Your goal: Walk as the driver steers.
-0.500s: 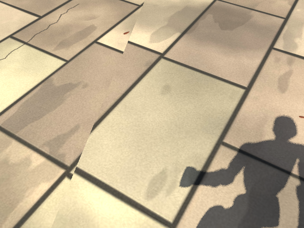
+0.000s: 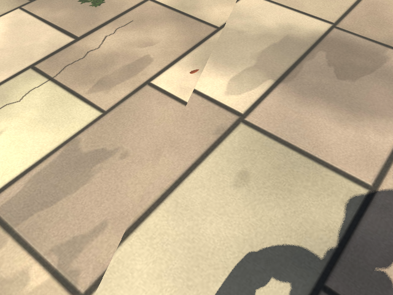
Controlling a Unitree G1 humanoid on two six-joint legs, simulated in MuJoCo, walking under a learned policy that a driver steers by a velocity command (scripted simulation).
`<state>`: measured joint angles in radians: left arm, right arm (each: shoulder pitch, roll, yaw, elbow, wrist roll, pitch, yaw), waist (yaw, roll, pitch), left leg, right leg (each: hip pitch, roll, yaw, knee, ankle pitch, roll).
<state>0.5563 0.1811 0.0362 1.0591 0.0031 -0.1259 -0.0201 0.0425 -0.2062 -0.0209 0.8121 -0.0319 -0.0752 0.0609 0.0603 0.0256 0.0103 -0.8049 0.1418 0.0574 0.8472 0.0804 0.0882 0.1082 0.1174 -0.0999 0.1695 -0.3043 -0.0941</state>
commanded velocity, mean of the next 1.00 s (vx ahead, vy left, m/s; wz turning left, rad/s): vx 0.56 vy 0.00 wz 0.29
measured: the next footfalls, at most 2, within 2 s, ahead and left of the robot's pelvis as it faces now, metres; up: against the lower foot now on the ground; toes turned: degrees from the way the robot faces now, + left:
left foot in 0.14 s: +0.37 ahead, +0.08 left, +0.00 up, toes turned +3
right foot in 0.66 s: +0.50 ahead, -0.13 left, +0.00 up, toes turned +4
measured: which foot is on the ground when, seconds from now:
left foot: up 0.00-0.12, down 0.14-0.68, up 0.70-1.00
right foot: down 0.00-0.16, up 0.18-0.64, down 0.66-1.00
